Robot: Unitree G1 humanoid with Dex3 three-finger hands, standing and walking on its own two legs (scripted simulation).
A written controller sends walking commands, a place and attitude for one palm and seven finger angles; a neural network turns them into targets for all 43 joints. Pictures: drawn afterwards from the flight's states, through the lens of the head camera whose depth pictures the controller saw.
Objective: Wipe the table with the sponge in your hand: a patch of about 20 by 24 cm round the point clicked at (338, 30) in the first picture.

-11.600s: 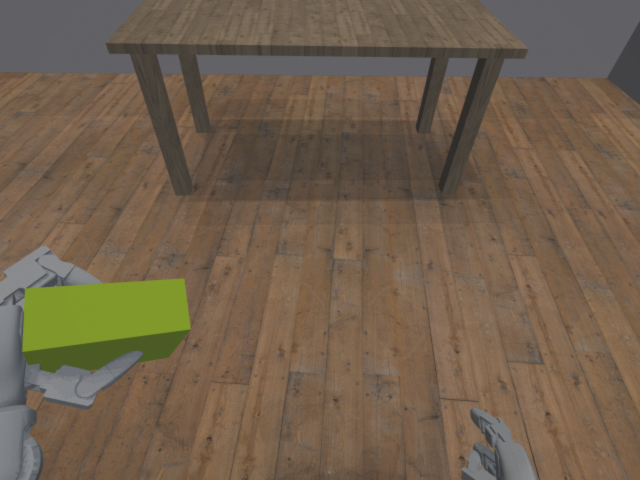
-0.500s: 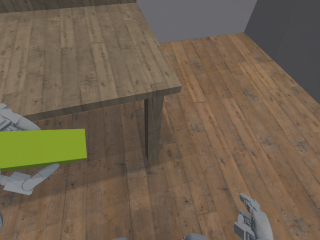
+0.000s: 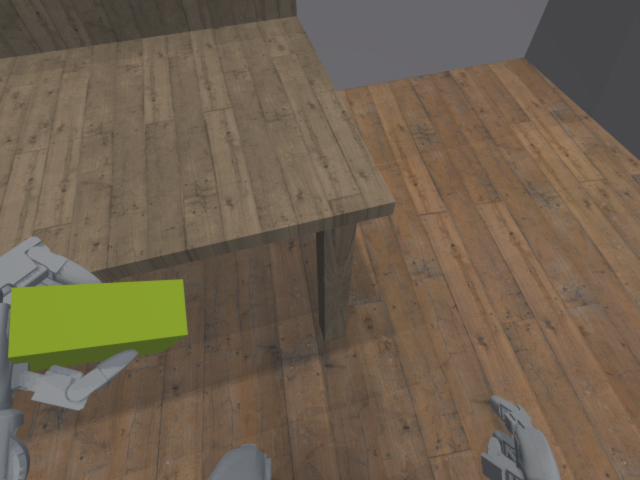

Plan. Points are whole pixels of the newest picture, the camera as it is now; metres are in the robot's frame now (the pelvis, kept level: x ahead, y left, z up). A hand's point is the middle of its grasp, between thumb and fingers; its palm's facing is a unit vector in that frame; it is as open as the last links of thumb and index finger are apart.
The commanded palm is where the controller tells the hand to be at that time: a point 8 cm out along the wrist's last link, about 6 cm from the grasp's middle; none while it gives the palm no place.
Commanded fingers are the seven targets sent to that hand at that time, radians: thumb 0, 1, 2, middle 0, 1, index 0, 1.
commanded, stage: come to a stop and stand still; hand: left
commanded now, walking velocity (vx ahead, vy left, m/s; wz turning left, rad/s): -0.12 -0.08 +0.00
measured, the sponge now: (126, 323) +0.24 +0.19 +0.13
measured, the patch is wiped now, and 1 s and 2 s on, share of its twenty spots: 0.00 0.00 0.00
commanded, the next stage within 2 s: none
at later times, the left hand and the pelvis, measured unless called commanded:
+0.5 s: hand (36, 352) +0.20 +0.23 +0.17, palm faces +0.33 -0.82 -0.47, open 9.5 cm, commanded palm +0.14 +0.28 +0.17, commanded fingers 0.00 0.10 1.30 -1.20 -1.60 -1.20 -1.60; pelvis -0.03 +0.01 -0.01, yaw -3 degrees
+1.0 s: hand out of the picture +0.11 +0.22 +0.17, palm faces +0.41 -0.82 -0.40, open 9.5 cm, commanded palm +0.07 +0.26 +0.17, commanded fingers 0.00 0.10 1.30 -1.20 -1.60 -1.20 -1.60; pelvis -0.10 -0.02 -0.01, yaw -1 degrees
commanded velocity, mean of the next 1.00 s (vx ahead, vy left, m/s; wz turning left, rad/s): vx -0.02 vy -0.07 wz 0.00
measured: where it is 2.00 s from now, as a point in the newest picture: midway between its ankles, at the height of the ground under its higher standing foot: outside the picture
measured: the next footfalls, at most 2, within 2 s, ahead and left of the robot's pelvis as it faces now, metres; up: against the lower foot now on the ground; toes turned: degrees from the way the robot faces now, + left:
left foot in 0.10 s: +0.10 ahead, +0.17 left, +0.00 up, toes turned +6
right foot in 0.46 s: +0.01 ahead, -0.07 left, +0.00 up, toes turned -8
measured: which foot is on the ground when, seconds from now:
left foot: up 0.00-0.08, down 0.10-0.50, up 0.52-0.82, down 0.84-1.00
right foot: down 0.00-0.10, up 0.12-0.44, down 0.46-1.00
